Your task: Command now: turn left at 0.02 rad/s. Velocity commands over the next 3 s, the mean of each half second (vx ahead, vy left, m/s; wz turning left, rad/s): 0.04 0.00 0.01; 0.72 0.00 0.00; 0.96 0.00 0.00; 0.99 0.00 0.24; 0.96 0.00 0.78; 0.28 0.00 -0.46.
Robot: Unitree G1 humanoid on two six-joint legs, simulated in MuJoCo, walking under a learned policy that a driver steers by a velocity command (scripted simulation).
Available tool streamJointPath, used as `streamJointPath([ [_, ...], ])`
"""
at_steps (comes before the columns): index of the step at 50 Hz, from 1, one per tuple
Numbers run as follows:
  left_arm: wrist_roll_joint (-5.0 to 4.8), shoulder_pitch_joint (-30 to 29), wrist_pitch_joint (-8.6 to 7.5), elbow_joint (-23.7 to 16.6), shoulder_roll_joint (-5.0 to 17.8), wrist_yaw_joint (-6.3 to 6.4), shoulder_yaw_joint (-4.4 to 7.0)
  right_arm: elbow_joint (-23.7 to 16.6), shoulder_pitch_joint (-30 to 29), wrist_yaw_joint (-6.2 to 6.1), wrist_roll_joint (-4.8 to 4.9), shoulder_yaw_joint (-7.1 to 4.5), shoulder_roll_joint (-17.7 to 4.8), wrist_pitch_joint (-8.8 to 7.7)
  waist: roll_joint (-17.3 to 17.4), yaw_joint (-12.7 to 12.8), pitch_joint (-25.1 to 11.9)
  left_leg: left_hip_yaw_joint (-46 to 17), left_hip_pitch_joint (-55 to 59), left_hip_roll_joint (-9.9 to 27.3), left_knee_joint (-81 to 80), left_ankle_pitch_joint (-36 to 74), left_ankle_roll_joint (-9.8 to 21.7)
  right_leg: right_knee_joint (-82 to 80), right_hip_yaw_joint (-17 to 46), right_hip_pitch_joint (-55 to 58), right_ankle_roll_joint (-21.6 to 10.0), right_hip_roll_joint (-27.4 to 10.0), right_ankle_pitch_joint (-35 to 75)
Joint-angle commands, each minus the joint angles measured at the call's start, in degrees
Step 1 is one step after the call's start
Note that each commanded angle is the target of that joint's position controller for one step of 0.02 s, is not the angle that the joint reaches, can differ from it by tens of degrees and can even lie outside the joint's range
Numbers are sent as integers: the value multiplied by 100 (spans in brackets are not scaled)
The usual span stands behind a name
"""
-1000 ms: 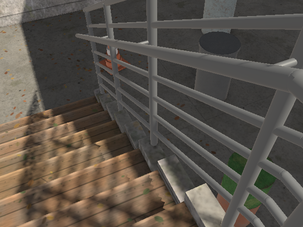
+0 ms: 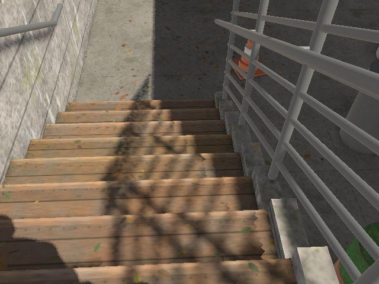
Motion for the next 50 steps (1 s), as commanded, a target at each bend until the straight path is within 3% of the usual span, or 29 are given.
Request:
streamJointPath([
  [1,-15,-133,-68,-303,548,12,145,-199,101,9,4,-166,-680,-38,-38,66,-213,-540,-388,449,-793,1015,-124,-390,142,718,-276,-117,984],
  [2,5,-156,-71,-278,590,34,158,-217,92,-1,-11,-202,-778,-54,-23,38,-202,-478,-330,421,-817,1134,-117,-403,131,688,-299,-134,960],
  [6,-2,-208,-68,-158,603,57,162,-95,82,-8,25,-175,-678,-59,-26,4,-221,-481,-106,456,-870,1388,-116,-459,91,678,-259,-101,904],
  [20,-17,40,71,372,680,57,132,537,-15,19,8,-177,-689,6,44,-8,0,-318,244,388,-1003,1821,-118,-617,83,899,-259,2,986],
  [21,43,290,107,488,850,132,207,642,214,-29,-42,-241,-828,32,69,-48,77,-367,215,400,-1211,605,31,-807,109,859,-353,6,-184],
  [22,193,413,140,531,1194,245,353,671,373,-96,-203,-374,-1124,45,98,-128,393,-621,82,517,-1375,-1191,371,-946,294,517,-598,-53,-1714],
  [23,299,174,139,458,1200,343,383,702,529,-185,-352,-418,-1138,-14,149,-305,715,-1123,192,839,-1473,-2120,683,-1009,564,-151,-771,-145,-2259],
  [25,328,-935,-7,50,425,490,144,687,639,-403,-381,-241,-635,-231,715,-716,575,-2430,1323,1742,-1834,-1822,1199,-120,421,-1460,-660,76,-679],
  [26,335,-1079,-98,-22,174,494,41,650,565,-471,-347,-154,-513,-283,897,-749,485,-2982,1697,2152,-2086,-1555,1418,321,403,-1943,-635,224,-260],
  [27,302,-1086,-178,-99,69,505,-17,708,612,-511,-337,-141,-619,-300,923,-747,507,-3311,1680,2479,-2241,-1340,1534,904,612,-2232,-612,210,-500],
  [30,396,-811,-230,57,303,372,-28,598,236,-572,-349,-147,-796,-280,530,-564,395,-2335,1376,2053,-2054,-785,1195,939,403,-1802,-609,296,-976],
  [31,353,-1008,-268,10,325,396,-25,640,455,-490,-379,-133,-782,-296,533,-618,565,-2101,1314,1967,-2131,-413,1171,741,363,-1672,-555,277,-848],
  [32,-265,-805,-120,8,1121,351,292,785,824,-367,-255,-369,-1319,-154,1045,-698,605,-1603,1463,1404,-2321,51,907,143,152,-1358,-610,411,280],
  [33,-303,-633,-13,25,1139,314,305,920,837,-305,-312,-359,-1238,-47,1382,-589,739,-1377,1221,1308,-2325,259,842,12,-22,-889,-618,510,268],
  [34,-270,-438,37,-24,932,332,291,927,741,-275,-322,-314,-1098,47,1301,-384,668,-1224,826,1337,-2130,595,799,-331,-113,-243,-648,630,155],
  [35,-230,151,77,116,682,310,276,926,497,-274,-317,-313,-1032,131,1103,40,495,-919,312,1309,-1726,824,698,-714,-262,792,-682,776,211],
  [36,-154,1169,82,504,665,332,353,840,260,-311,-339,-276,-930,148,754,444,246,-666,-566,1183,-1014,2045,554,-329,-255,2216,-713,959,462],
  [37,-46,2231,7,725,1135,438,503,498,-438,-311,-413,-182,-698,105,-396,1211,-301,-68,-1397,821,809,2498,328,-1060,924,3206,-970,113,-833],
  [38,-58,2599,74,687,1512,555,591,258,-630,-330,-397,-67,-241,74,-2034,1326,-732,457,-2693,138,2940,-94,59,-2322,3156,3809,-1321,-1143,-2715],
  [39,-41,1848,225,563,1192,583,524,357,-738,-338,-529,-188,-597,172,-672,919,-195,-201,-3348,346,3914,-138,195,-2175,3925,3094,-1379,-1197,-2890],
  [40,-21,1077,246,300,904,564,452,231,-722,-279,-455,-195,-666,198,11,503,184,-375,-3185,756,3781,496,122,-2049,3109,2223,-1278,-1099,-1888],
  [41,30,1012,233,274,816,562,501,436,-490,-183,-360,-186,-495,232,111,297,11,-590,-2767,843,3568,679,67,-2052,2746,1941,-1266,-1025,-1485],
  [43,-66,958,128,284,473,586,409,446,-451,-107,-452,-164,-367,305,-235,102,236,-840,-2587,992,2928,691,-170,-2128,2108,1498,-1189,-865,-803],
  [44,-238,1174,62,363,517,617,421,259,-806,-127,-487,-142,-239,400,-306,107,514,-943,-2685,844,2592,607,-243,-2250,2114,1326,-1124,-856,-480],
  [46,-259,1402,35,446,627,709,448,131,-1111,-89,-478,-102,-101,526,-323,118,611,-1020,-2982,629,2235,703,-373,-2068,1835,1466,-1172,-982,688],
  [47,-184,1573,11,465,861,685,521,155,-1050,-77,-451,-120,-103,567,-208,73,537,-860,-2766,520,2244,1034,-371,-2039,1520,1233,-1270,-925,1181],
  [48,-111,1867,-33,621,883,675,555,291,-835,-85,-473,-178,-161,566,-54,-2,478,-1001,-2851,535,2534,1526,-236,-1827,1529,1319,-1347,-1073,1647],
  [49,-158,2007,-128,745,701,653,511,152,-1081,-12,-415,-294,-387,499,288,-104,611,-1452,-2966,645,1732,2728,-65,-1520,1111,1416,-1035,-800,1661],
  [50,-243,1942,-196,715,731,644,510,121,-1235,31,-376,-314,-364,442,36,-115,549,-1216,-2611,503,1281,3346,30,-1468,913,1160,-957,-663,1574],
])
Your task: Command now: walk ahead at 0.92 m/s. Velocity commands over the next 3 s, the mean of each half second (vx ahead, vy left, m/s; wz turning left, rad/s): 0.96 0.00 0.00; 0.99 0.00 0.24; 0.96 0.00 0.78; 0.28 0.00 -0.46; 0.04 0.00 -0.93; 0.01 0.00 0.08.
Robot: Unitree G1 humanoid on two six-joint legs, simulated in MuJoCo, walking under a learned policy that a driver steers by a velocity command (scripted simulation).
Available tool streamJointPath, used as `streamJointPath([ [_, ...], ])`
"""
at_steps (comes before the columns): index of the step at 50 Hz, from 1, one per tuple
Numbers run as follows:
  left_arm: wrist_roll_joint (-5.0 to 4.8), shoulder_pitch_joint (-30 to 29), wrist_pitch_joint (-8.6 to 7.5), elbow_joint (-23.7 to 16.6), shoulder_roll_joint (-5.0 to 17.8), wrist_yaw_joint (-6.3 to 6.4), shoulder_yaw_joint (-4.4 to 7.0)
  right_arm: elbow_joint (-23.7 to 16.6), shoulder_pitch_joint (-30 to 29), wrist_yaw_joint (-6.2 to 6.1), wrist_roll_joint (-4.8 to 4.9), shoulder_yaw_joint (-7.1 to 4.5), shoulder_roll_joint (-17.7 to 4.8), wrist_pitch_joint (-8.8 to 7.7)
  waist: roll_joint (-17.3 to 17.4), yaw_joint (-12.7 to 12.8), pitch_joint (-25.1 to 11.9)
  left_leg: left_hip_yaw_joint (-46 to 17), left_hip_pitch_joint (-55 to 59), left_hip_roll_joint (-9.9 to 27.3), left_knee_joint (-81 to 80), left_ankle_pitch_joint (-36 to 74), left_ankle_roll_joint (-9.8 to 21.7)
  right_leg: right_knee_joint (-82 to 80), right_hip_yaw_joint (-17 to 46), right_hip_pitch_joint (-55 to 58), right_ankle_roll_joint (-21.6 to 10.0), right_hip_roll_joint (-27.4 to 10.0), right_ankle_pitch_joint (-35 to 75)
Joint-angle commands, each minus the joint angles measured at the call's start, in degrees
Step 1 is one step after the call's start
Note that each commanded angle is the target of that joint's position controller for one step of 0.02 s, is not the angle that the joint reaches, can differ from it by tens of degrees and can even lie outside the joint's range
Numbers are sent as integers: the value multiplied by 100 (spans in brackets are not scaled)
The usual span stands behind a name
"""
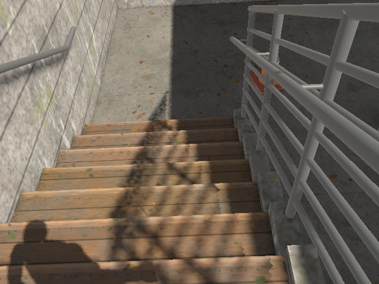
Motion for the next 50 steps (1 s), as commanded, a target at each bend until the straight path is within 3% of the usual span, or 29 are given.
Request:
streamJointPath([
  [1,-122,62,-325,-184,928,10,267,-442,-352,137,60,-102,-371,-133,-511,-313,452,209,621,55,-1495,2614,130,-715,507,-1254,-280,-1162,943],
  [4,-117,68,-412,-69,788,99,215,-505,-643,390,122,25,77,-112,-732,-251,355,397,1787,93,-1153,3730,249,-296,501,-2013,-258,-1221,349],
  [8,62,717,-219,153,678,353,263,-655,-1234,111,-107,102,3,-172,-643,281,1035,903,930,475,-2277,2405,388,677,474,-639,-253,-1275,1977],
  [10,366,1021,37,332,560,480,174,-684,-1305,-11,-131,144,92,-146,-1144,835,826,1208,1131,519,-2926,2094,302,1516,528,-28,-358,-966,2060],
  [12,456,1095,29,504,526,465,74,-266,-18,-202,-86,-32,-203,-106,-1035,394,234,1694,2317,327,-3311,1373,326,3567,525,133,-698,-849,2616],
  [14,131,370,35,245,1043,332,291,575,2569,-205,-104,-336,-761,-206,341,-1116,-884,1187,5390,748,-3709,1430,827,8133,370,-1768,-642,-425,1271],
  [15,-20,207,-80,-56,441,314,157,761,2856,-188,-149,-283,-1008,-311,1523,-897,-843,940,6891,1263,-1329,5139,730,9945,602,-4522,-597,68,-2717],
  [16,-355,445,-238,-164,400,366,80,602,3053,-161,-182,-187,-912,-448,1198,-913,-1734,55,8236,2026,-556,6624,886,9885,1442,-5860,-616,-28,-2419],
  [18,46,-195,-244,-213,831,298,169,765,2908,-266,28,-380,-932,-453,749,-944,-1312,-1054,6778,2445,-1941,-188,1495,7975,1429,-6724,-449,-735,-1219],
  [19,196,-676,-141,-78,923,230,274,674,2294,-276,21,-107,-124,-554,-341,-676,-257,-717,5377,2008,-1980,-564,1229,6787,1664,-6657,-348,-838,-159],
  [20,318,-736,-27,-44,599,175,215,645,2032,-239,-27,7,44,-614,27,-474,366,-887,3996,2137,-1654,441,1318,6289,1748,-6306,-270,-896,47],
  [21,154,-1203,55,-278,432,65,193,454,1456,-238,-36,103,168,-642,-614,-23,921,38,1714,1697,-2530,-131,1036,3955,1508,-4681,8,-934,957],
  [22,303,-1041,121,-264,330,-56,169,384,1049,-303,-20,9,-309,-675,-97,269,1048,243,343,1469,-2812,-288,1056,3099,1182,-3155,62,-839,1677],
  [23,357,-219,225,161,320,-136,201,435,889,-304,-46,-171,-756,-690,537,537,560,449,-29,1323,-2812,-219,1108,3744,403,-2004,56,-686,2487],
  [25,19,-437,-19,141,464,-322,193,554,791,-364,277,-50,-115,-1011,-151,688,641,1300,-560,570,-2232,-2094,587,1708,516,-714,-75,-624,6002],
  [27,57,-655,-42,206,529,-342,141,667,873,-410,281,-108,-441,-914,-118,530,730,1074,294,646,-1802,-1202,702,1327,67,-455,-146,-555,5505],
  [30,126,-52,78,410,719,-111,202,967,1430,-429,-200,-70,-400,-548,70,502,623,1196,2190,680,765,1306,784,257,-419,-309,-439,-372,4087],
  [32,185,1869,142,835,1092,-136,395,1007,825,-583,-246,-230,-607,-316,-856,1898,-275,1381,1565,99,5676,183,665,-357,576,1606,-1155,-756,2823],
  [33,118,1746,214,718,1028,-140,264,870,501,-589,-231,-70,158,-329,-1361,1581,-164,1129,-359,-773,7818,-4599,785,1492,836,1875,-970,-954,2908],
  [34,140,1376,159,608,756,-115,-22,513,1762,-610,82,43,468,-522,-1804,389,-548,144,-1178,-437,7185,-3996,1004,2090,1521,2185,-468,-1323,4360],
  [35,60,820,243,595,713,-4,-31,289,1987,-567,117,151,574,-538,-2488,-29,-643,693,-2394,-151,6592,-3369,771,450,3324,2193,-804,-2165,2011],
  [36,106,800,151,615,901,47,104,213,1240,-499,-269,93,7,-401,-1229,224,-136,347,-2565,266,5630,-2838,586,-574,4314,1190,-1325,-2696,-1569],
  [37,144,213,46,479,706,29,16,287,801,-449,-406,1,-150,-241,-569,16,625,257,-2260,434,5225,-2657,383,-578,4316,-160,-1182,-2555,-2072],
  [39,162,26,-260,631,45,70,-246,233,586,-224,-99,50,183,-57,198,-522,1338,-292,-588,364,2265,-485,51,13,2561,-3002,-388,-1940,-236],
  [42,88,378,-363,687,1127,65,29,425,1537,-125,-135,26,341,159,-923,-810,929,476,-49,203,2190,357,59,518,1938,-2835,-216,-2110,2681],
  [44,-118,-38,-577,641,252,-9,-95,24,412,69,258,66,309,-139,-195,-729,903,779,1095,236,-516,3540,240,871,207,-3432,243,-1240,545],
  [45,-139,-256,-505,447,550,-16,-24,146,242,111,286,-25,96,-258,-426,-563,783,1097,1614,80,-564,3841,296,931,126,-3220,199,-1332,645],
  [48,147,694,-375,798,4,-1,-152,-111,-988,49,4,5,264,-175,-1174,446,1337,1866,1224,-14,-1737,3000,331,1455,-348,-1841,-115,-1053,898],
  [50,242,1256,-134,1180,-134,111,-235,-282,-802,69,-161,61,476,-142,-1048,356,1089,2238,1699,-234,-2357,2719,572,2227,-616,-867,-130,-1153,3090],
])
Over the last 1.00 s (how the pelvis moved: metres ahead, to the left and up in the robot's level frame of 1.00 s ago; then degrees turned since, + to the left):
0.22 -0.07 0.01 1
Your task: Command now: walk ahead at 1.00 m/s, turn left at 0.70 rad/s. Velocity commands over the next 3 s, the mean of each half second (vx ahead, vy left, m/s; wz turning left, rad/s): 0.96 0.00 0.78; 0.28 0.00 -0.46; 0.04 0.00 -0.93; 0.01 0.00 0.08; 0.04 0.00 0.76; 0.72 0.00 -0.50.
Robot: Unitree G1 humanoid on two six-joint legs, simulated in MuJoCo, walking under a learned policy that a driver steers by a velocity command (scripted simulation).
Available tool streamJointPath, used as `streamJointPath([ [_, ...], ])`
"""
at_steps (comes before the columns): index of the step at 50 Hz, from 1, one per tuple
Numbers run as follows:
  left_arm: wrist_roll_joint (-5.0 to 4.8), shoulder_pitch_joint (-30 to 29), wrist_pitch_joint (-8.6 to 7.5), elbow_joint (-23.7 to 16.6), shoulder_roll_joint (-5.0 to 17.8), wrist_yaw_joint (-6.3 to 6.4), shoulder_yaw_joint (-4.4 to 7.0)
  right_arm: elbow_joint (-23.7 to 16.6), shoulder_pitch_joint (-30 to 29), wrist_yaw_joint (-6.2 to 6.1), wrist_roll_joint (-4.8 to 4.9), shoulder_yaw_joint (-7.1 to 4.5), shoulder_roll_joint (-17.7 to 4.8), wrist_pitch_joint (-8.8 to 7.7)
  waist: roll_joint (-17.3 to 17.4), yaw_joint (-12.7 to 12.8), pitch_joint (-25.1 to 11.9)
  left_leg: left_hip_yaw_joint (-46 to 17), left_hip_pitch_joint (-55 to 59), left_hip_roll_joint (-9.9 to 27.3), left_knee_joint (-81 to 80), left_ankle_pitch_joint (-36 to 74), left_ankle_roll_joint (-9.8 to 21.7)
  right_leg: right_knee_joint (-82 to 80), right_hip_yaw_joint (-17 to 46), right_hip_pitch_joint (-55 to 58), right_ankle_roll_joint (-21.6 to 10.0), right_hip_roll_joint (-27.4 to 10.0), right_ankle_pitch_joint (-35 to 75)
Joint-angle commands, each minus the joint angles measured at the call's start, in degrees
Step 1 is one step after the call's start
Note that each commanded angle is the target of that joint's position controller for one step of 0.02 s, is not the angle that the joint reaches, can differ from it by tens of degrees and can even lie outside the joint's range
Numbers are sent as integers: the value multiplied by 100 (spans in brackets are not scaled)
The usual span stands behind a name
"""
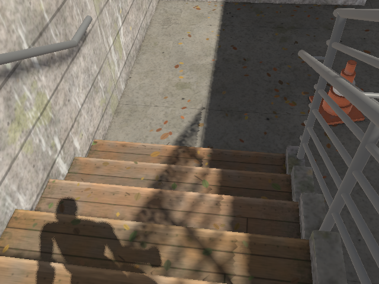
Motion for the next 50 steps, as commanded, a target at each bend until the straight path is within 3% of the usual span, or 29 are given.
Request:
streamJointPath([
  [1,223,158,163,79,886,37,135,-108,807,-63,-115,-161,-286,-34,-1338,-531,-68,1067,2956,-730,558,48,438,501,-1,-1380,-93,-985,7516],
  [2,150,-522,212,-191,1381,69,229,403,2425,-163,-69,-328,-791,-90,-1114,-1328,-783,1202,4326,-887,765,-982,696,2404,109,-1824,-97,-1113,8651],
  [4,76,-1531,274,-355,1074,215,387,651,3045,-142,190,-495,-1173,-133,1308,-2118,222,-480,4858,126,-831,-682,1298,6883,297,-4109,-222,103,949],
  [5,93,-1378,187,-1039,913,263,323,875,3325,-176,323,-455,-1295,-230,1336,-1320,211,-1445,6003,628,415,1937,1056,5761,1039,-5952,-200,-270,1135],
  [7,256,-1547,67,-1081,962,55,404,828,3000,-268,298,-262,-692,-198,-1033,-872,-116,-2355,5067,514,29,-839,936,3794,1515,-5867,-197,-475,2388],
  [8,497,-995,124,-1095,567,-65,279,656,2485,-345,332,-389,-1186,-195,217,-490,-547,-3564,4904,1045,311,-1428,1716,3052,1865,-6162,-16,-540,2153],
  [11,368,-1318,473,-1002,939,-17,325,182,1133,-505,17,-219,-895,-389,-262,-29,80,-3265,947,444,-187,-2294,1576,1109,1315,-3599,761,-481,4134],
  [15,161,-2066,41,-1631,298,-417,32,227,1465,-647,398,-178,-915,-439,-654,-372,-264,-2174,-855,-703,679,-4539,752,-1875,1100,-334,406,2,8295],
  [16,17,-1738,49,-1647,361,-380,81,237,1499,-625,331,-205,-1007,-412,-322,-304,-377,-2270,-870,-690,1142,-4436,702,-1553,1006,219,458,185,8139],
  [19,10,2332,141,-500,1488,-83,504,-46,299,-490,99,-340,-1122,-281,-126,1915,-992,-1592,-394,-1116,5897,-2179,264,-2811,1619,2351,434,-265,7323],
  [20,71,2370,126,-291,1814,-122,680,-170,153,-580,36,-294,-614,-214,-853,1967,-3,-1333,-1278,-1716,8760,-6350,174,-3568,2305,2354,92,-1086,7716],
  [21,55,1857,2,-435,1761,-209,536,-666,971,-695,261,-164,-147,-231,-1254,637,119,-1277,-2575,-1415,9036,-6519,184,-1600,2850,2651,517,-1724,10496],
  [22,171,913,-65,-547,2001,-287,581,-597,2399,-619,397,-53,159,-363,-2446,-406,-510,-1243,-3059,-982,8361,-5825,141,-2566,5109,2595,-390,-2672,8949],
  [24,-5,1105,-243,-626,1145,-324,301,-526,667,-627,-95,-177,-459,-373,-243,358,989,-1253,-3535,-539,6788,-5888,26,-2718,4409,773,-1004,-2078,7217],
  [26,137,-117,-309,-718,1033,-12,155,-1115,283,-466,138,22,18,-474,-1208,-852,1347,-1237,-1979,-23,2912,-4250,-293,-2693,4431,-2399,-849,-1773,5276],
  [27,544,-1277,-171,-1630,-793,-141,-544,-211,1730,-93,-800,129,90,-619,-910,-783,-218,-1194,529,808,1272,-2497,-401,-2388,2629,-3563,-881,-831,3582],
  [28,-63,-761,13,-905,1371,87,163,-397,1285,-152,218,-92,-128,-273,-1363,-1043,418,14,3152,-547,1911,-2277,-590,-2846,3268,-5183,-969,-810,5183],
  [29,676,-2057,-64,-1658,799,-247,-168,-523,1689,195,-499,373,591,-371,-1228,-1771,-370,-386,4900,269,3396,-1225,-786,-2215,2378,-7149,-615,-119,3442],
  [31,129,-3181,-257,-2242,1657,-178,154,125,3940,208,-667,-20,-841,-410,1095,-2638,-252,78,5150,-3,732,-793,-734,779,1555,-6807,-233,691,2445],
  [32,491,-1502,-264,-1963,655,-249,-31,-174,3851,123,-371,-141,-1803,-499,2512,-1766,-1849,-3020,5937,2128,-588,-2393,684,2349,1445,-7079,39,1129,1360],
  [33,656,-1861,-196,-1643,870,-192,-75,-152,4157,-94,-259,-13,-1138,-571,743,-2207,-927,-4136,5242,1894,-413,-4972,868,1786,1609,-7452,-47,454,1649],
  [36,1212,-960,-132,-922,777,393,8,-1023,1487,-419,112,658,211,-692,99,-725,-755,-2612,1584,1501,1343,-5708,164,-670,2168,-4674,176,-713,5603],
  [37,1166,-308,-152,-590,544,561,-43,-1548,413,-529,45,685,196,-852,56,-174,-374,-1502,-69,976,1707,-6088,-418,-1708,1872,-2844,376,-780,6595],
  [40,819,946,-11,-233,510,24,91,-1933,-281,-566,-296,507,-474,-951,-771,881,154,172,-2706,419,2577,-8308,-630,-1898,815,909,539,-248,7499],
  [43,632,3768,-177,38,1419,-153,496,-2316,-1020,-212,-328,239,-660,-834,-2409,2277,-618,-361,-2550,-503,7822,-7892,-748,-2106,1781,2590,-802,-378,6257],
  [44,267,1329,-143,-1262,2170,-356,423,-2328,891,-124,-64,323,228,-865,-2358,81,-1593,-1380,-3020,-552,6635,-6502,-671,-2206,4485,2516,-1536,-1594,9017],
  [45,402,229,-105,-1603,2221,-509,472,-2008,1359,-182,196,155,-653,-860,-1484,-133,-797,-1189,-3612,-403,7769,-6628,-909,-1784,4457,1815,-1976,-1777,10359],
  [47,185,-640,-170,-2268,1551,-607,259,-2045,646,-405,105,-64,-1486,-723,-46,-75,-1097,-1541,-3729,31,6190,-5123,-1509,-1820,4948,327,-2009,-1773,7998],
  [50,342,-286,-135,-2084,1234,-326,-5,-1820,875,-420,-254,182,-727,-663,-121,-506,-824,-1122,-1919,468,4455,-4825,-1626,-2015,4909,-2217,-1607,-1283,8187],
])
Over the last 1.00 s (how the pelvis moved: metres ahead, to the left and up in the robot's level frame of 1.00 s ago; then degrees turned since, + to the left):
0.80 0.06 -0.44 7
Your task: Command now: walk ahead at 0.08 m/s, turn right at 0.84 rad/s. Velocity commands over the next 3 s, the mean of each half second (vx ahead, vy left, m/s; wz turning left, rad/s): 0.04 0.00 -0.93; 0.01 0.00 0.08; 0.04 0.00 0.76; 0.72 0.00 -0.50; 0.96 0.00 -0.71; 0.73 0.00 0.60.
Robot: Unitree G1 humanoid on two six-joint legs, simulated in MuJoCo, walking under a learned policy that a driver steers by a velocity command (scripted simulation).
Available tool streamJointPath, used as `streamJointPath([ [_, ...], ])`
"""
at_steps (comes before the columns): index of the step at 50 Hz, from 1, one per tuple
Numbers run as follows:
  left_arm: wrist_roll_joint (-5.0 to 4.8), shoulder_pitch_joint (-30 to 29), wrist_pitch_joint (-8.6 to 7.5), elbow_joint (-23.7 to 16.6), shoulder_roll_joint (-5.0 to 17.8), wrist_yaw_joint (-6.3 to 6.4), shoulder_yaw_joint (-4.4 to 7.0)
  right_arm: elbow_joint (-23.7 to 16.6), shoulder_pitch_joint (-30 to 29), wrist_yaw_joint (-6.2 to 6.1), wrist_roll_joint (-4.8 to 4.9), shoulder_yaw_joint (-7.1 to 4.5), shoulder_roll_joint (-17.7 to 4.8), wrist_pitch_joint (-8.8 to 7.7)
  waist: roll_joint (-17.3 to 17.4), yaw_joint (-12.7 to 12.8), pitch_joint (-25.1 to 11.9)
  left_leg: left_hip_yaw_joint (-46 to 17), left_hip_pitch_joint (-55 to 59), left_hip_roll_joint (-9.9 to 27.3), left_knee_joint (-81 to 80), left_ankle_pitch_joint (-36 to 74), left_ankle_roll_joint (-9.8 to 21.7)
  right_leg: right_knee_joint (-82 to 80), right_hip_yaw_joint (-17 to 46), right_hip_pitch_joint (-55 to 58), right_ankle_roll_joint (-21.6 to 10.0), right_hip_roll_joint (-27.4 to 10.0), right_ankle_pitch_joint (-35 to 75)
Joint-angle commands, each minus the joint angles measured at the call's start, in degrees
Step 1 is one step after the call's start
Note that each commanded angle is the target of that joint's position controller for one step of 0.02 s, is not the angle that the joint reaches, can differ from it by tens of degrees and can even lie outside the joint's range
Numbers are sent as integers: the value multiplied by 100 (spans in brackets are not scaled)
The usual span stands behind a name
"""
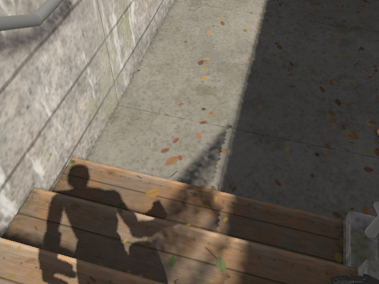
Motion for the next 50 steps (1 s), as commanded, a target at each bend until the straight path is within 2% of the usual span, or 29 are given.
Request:
streamJointPath([
  [1,-8,225,-27,-446,746,94,-10,-324,771,56,-226,44,8,93,-1,-705,-781,241,-30,363,-1429,950,-53,-1600,3568,109,-1130,-1985,5777],
  [2,50,108,-29,-521,915,86,9,-309,979,149,-327,54,-50,223,-301,-756,-1106,331,370,120,-851,1725,80,-1261,3366,-22,-976,-1607,5546],
  [4,28,201,-65,-601,1050,63,54,-537,528,88,-176,-105,-555,325,-94,-610,-1078,401,56,-58,-791,801,-23,-1038,3502,666,-634,-1499,5597],
  [5,-3,947,-101,-369,245,205,-160,-739,-329,66,-211,-41,-535,307,-171,123,-744,-246,-1752,187,-1223,1173,-212,-421,3870,2180,-495,-1530,4371],
  [7,-299,1717,-42,-223,-136,437,-294,-773,-832,104,-418,79,-159,283,-413,555,-495,-99,-2786,186,-2830,2131,-5,432,3470,3268,-42,-973,2541],
  [9,-214,1850,74,40,-219,391,-273,-834,-986,179,-314,80,161,193,-712,492,-284,199,-1796,140,-3257,2825,295,541,3362,2020,-248,-805,2423],
  [10,-335,1032,192,-378,-219,384,-268,-558,-579,286,-313,137,102,185,-24,371,59,456,193,126,-5350,4867,502,280,2514,-18,-307,-296,238],
  [12,68,-112,244,-653,559,111,-202,-478,451,401,-198,140,273,377,-474,-405,88,774,4761,-89,-4793,5354,531,-237,2678,-4105,-477,37,-2041],
  [14,-12,374,267,-476,593,87,-202,-292,1036,437,53,44,65,336,50,-434,416,661,5380,-9,-6903,5443,642,676,3046,-3314,-261,31,-2157],
  [15,-291,466,270,-442,565,19,-284,-72,1416,458,95,-95,-157,314,-121,-591,476,804,5693,129,-7798,5477,761,1143,3260,-2729,-188,-60,-1119],
  [16,-363,776,255,-418,474,-47,-360,22,1563,448,87,-259,-583,249,94,-509,240,652,6069,581,-8249,5760,1329,2018,3302,-2487,144,-49,-315],
  [17,-309,1617,184,-519,-151,-266,-502,40,1983,421,50,-429,-1018,169,1029,-56,-1721,79,8159,1820,-5447,9887,2744,4272,1908,-3200,696,318,-1068],
  [18,-317,2799,312,-430,-309,-192,-550,-223,1378,608,-32,-529,-1025,202,1676,103,-3418,-697,9031,3434,-4917,10559,4167,6643,1145,-4139,968,491,-3309],
  [19,-194,2218,607,-693,55,-96,-433,-213,1525,577,-241,-565,-818,190,670,-294,-2777,-1232,7832,3418,-5521,7900,3793,7714,1148,-4442,1207,70,-2546],
  [21,124,911,842,-1072,-105,164,-443,-118,809,354,77,-465,-569,87,1,-101,-1128,-566,4543,2595,-7004,2703,2710,7427,669,-4085,1584,-619,-646],
  [26,-58,845,899,-1084,-356,-108,-398,56,693,-142,-93,-460,-743,-189,184,-22,-176,1249,2174,2072,-7912,1744,2217,7858,23,-2116,1299,-928,-419],
  [31,-235,-445,1005,-1790,-104,-63,-397,297,948,-52,-339,-443,-1068,-260,322,-592,-471,951,3354,2235,-7865,1875,2212,6353,125,-2575,1060,-1038,-981],
  [34,-372,-580,1057,-2030,18,-95,-420,428,819,166,-78,-514,-1247,-224,659,-345,-500,910,2935,2116,-8176,1212,1929,3938,-59,-1508,714,-762,-2790],
  [35,-417,-3,1086,-1580,-267,179,-337,365,772,204,641,-452,-963,283,1393,-258,-1597,1667,3709,1823,-7617,4883,1945,3294,-582,147,234,-735,-2653],
  [36,-580,-1221,1099,-2257,417,-91,-325,395,656,432,-100,-553,-1480,99,910,-265,-384,579,2656,2211,-8219,2546,2227,2624,-148,-661,242,-362,-2583],
  [37,-554,-1222,1019,-2180,448,-106,-259,354,640,429,-70,-621,-1454,166,537,-237,-580,513,2676,2287,-8313,1882,2227,1868,119,-316,-134,-474,-2054],
  [38,-310,-856,881,-1864,659,-3,-180,83,582,423,-62,-446,-899,268,-689,-153,-814,1016,1692,1565,-7553,1272,1912,952,1573,243,-1055,-1363,-697],
  [39,-167,398,781,-1374,820,141,-91,-191,-154,384,-179,-422,-724,291,-1686,578,-447,1454,-261,266,-6165,697,1322,-540,4134,1168,-2061,-2133,-813],
  [40,89,1605,696,-1160,1036,251,26,-554,-1027,275,-208,-279,-476,187,-1341,1462,-134,-183,-2334,-362,-5089,-380,969,-1276,5768,2551,-2506,-2685,-229],
  [41,187,1366,603,-1261,1097,215,96,-739,-1451,255,-99,-9,142,28,-1103,1591,280,-1725,-3474,-677,-5034,-93,751,-1692,6042,3027,-2348,-3053,1245],
  [44,139,-1251,469,-1593,724,-142,6,-254,52,-53,-149,-157,-637,-119,-798,-81,-333,-621,-1553,-575,-2863,1572,333,-821,2865,487,-1414,-2761,1320],
  [46,146,-2498,440,-1825,294,-210,-98,314,1357,112,-405,-278,-881,272,-525,-934,-622,358,490,-821,-8,2108,321,-1061,1550,-2259,-998,-2513,521],
  [48,61,-3008,322,-1741,282,-173,-184,207,1178,147,-297,-270,-869,472,13,-1092,-765,263,232,-635,833,2524,435,-1177,1275,-1920,-783,-2773,1093],
  [50,88,-2007,66,-1175,112,245,-238,-79,843,206,-136,-102,-499,497,14,-487,-865,146,-1081,-71,-287,2989,418,-525,846,384,-397,-2818,1777],
])
Over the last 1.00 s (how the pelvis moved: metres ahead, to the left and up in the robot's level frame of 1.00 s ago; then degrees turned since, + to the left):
0.80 0.07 -0.47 6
